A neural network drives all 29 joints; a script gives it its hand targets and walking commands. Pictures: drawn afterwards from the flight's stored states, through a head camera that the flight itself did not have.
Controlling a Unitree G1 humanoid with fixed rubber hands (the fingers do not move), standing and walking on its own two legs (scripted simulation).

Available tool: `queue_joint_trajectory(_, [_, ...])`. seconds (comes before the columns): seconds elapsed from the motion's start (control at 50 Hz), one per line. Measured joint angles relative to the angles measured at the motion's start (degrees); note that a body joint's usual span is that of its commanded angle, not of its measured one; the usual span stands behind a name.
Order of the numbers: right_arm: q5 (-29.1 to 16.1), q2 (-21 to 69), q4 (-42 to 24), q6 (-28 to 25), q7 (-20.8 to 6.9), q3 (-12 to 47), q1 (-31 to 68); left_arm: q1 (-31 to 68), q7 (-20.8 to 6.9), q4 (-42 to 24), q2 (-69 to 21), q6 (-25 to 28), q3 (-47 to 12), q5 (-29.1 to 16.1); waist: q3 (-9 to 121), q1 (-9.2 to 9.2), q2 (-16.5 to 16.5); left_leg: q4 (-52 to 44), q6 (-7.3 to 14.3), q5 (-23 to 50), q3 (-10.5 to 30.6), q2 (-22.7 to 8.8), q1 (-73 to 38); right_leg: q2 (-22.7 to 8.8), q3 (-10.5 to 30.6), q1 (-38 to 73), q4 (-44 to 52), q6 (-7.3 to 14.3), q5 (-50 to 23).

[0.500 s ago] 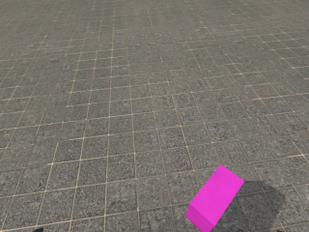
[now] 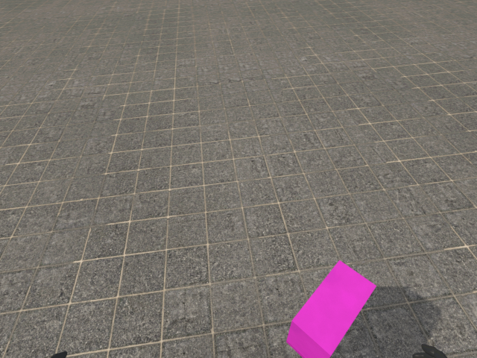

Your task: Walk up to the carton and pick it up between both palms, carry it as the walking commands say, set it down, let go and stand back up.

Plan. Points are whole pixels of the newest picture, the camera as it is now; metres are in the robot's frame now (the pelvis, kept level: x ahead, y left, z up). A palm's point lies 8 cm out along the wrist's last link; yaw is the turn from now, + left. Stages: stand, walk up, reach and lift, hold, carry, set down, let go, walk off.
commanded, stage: walk up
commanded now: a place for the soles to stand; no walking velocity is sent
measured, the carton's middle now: (329, 315) +0.42 -0.28 -0.63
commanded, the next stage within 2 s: none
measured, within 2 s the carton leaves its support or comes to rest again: neither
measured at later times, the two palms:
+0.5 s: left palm out of the picture +0.15 +0.28 -0.06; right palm out of the picture +0.10 -0.39 -0.09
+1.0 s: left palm (54, 348) +0.18 +0.36 -0.09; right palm out of the picture +0.04 -0.28 -0.07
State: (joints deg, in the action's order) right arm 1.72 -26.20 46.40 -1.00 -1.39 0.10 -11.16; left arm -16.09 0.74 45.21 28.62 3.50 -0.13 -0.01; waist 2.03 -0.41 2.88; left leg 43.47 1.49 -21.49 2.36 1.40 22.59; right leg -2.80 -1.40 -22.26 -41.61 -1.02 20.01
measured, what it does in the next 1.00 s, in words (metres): steps on the spot, turning right: left foot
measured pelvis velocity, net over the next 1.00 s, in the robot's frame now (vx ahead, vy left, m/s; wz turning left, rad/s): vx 0.03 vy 0.05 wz -0.31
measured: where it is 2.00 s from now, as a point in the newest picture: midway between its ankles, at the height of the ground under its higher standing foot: outside the picture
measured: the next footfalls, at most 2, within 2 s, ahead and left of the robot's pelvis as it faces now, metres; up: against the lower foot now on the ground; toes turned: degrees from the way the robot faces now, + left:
left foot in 0.72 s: +0.10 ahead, +0.09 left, +0.00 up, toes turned -13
right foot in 1.22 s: +0.01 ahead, -0.09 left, +0.00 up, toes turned -19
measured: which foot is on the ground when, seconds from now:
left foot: down 0.00-0.32, up 0.34-0.70, down 0.72-1.00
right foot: down 0.00-0.74, up 0.76-1.00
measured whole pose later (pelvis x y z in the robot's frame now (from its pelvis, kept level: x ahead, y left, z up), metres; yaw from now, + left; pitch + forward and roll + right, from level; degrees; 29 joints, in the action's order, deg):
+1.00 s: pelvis +0.03 +0.05 +0.01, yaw -18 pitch +1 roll -5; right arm 1.7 -24.6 43.7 1.9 -1.3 0.1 -10.7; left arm -17.9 2.8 45.2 28.2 0.3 -0.1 0.0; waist -6.7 0.2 2.2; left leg 42.4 4.5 -21.1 -3.5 -2.2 22.2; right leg 3.2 5.6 -31.6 -56.4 0.3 24.3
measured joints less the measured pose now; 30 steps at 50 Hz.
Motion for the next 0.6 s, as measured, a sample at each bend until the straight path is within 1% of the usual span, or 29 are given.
queue_joint_trajectory(0.06, [0.00,0.22,0.43,-0.01,0.00,0.00,0.04,0.00,-0.02,0.01,0.00,-0.09,0.00,0.00,0.03,0.00,0.00,-0.11,-0.02,0.08,0.00,0.00,-0.05,0.00,0.00,0.00,0.00,0.00,-0.03])
queue_joint_trajectory(0.12, [0.00,-0.36,0.43,-0.01,0.00,-0.02,0.17,0.00,-0.36,0.03,0.00,-1.27,0.00,0.00,0.06,-0.01,0.00,-0.11,-0.02,-0.27,-0.02,-0.01,-0.05,0.05,0.07,-0.08,-0.01,0.16,-0.05])
queue_joint_trajectory(0.16, [0.00,-0.97,0.44,-0.03,0.00,-0.02,0.27,0.01,-0.43,0.05,-0.02,-2.19,0.00,0.00,0.04,0.07,0.02,-0.11,-0.02,-0.51,-0.40,-0.43,-0.08,0.48,0.29,-0.79,-0.99,0.89,0.51])
queue_joint_trajectory(0.22, [0.00,-1.70,0.44,-0.13,0.00,-0.02,0.33,0.02,-0.86,0.01,-0.01,-2.99,-0.01,0.00,0.00,0.43,0.01,-0.29,-0.02,-1.07,-2.08,-2.27,-0.09,0.93,0.32,-4.74,-6.08,0.96,1.74])
queue_joint_trajectory(0.28, [0.00,-2.22,0.44,-0.13,0.00,-0.01,0.10,0.00,-1.33,-0.02,0.01,-2.85,-0.01,0.00,-0.69,0.17,-0.04,-0.41,-0.25,-1.61,-3.23,-4.39,-0.34,0.92,0.37,-6.81,-5.86,0.96,3.61])
queue_joint_trajectory(0.32, [0.00,-2.53,0.45,-0.13,0.00,0.00,-0.82,-0.05,-1.44,-0.07,0.09,-1.96,0.00,0.00,-0.92,-0.01,-0.33,0.68,-0.79,-2.47,-3.36,-5.32,-0.35,0.91,0.63,-5.49,-1.77,1.66,1.98])
queue_joint_trajectory(0.34, [0.00,-2.73,0.48,0.00,0.00,-0.01,-1.04,-0.03,-1.44,-0.02,0.04,-1.51,0.00,0.00,-1.53,0.00,-0.57,2.71,-0.81,-3.80,-3.35,-5.44,-0.41,1.04,0.76,-4.82,-1.00,1.74,-2.53])
queue_joint_trajectory(0.36, [0.01,-2.83,0.51,0.46,0.00,-0.01,-0.91,-0.09,-1.44,0.01,-0.17,-1.29,-0.01,0.00,-2.38,0.15,-0.51,5.81,-0.82,-6.28,-3.37,-5.42,-0.41,1.45,0.87,-4.20,-1.73,1.65,-3.64])
queue_joint_trajectory(0.4, [0.00,-2.68,0.30,1.20,0.00,0.00,0.54,-0.91,-0.96,0.03,-0.30,-1.20,0.02,0.00,-4.13,0.87,-0.46,11.79,-0.82,-9.92,-3.38,-4.78,-0.28,2.53,1.98,-2.26,-1.74,1.64,-2.76])
queue_joint_trajectory(0.44, [0.00,-2.63,-0.53,1.48,0.00,0.00,2.11,-1.73,0.09,0.01,-0.31,-1.20,0.02,0.00,-5.24,1.78,-0.40,14.64,-0.82,-9.11,-3.33,-4.31,0.04,3.53,3.74,-1.18,-1.43,1.64,-2.23])
queue_joint_trajectory(0.54, [0.00,-2.81,-2.12,2.68,-0.28,0.00,3.87,-1.81,1.28,0.00,-0.31,-1.31,0.00,0.00,-7.26,1.87,-0.29,16.15,-0.82,-5.30,-3.31,-4.26,0.34,4.62,6.04,-0.38,-1.34,1.64,-2.22])
queue_joint_trajectory(0.6, [0.00,-2.95,-2.13,3.31,-0.33,0.00,3.85,-1.80,1.51,0.00,-0.31,-1.31,0.00,0.00,-8.36,1.84,-0.22,15.84,-0.82,-5.21,-3.29,-4.24,0.36,5.10,7.03,-0.79,-1.34,1.56,-2.38])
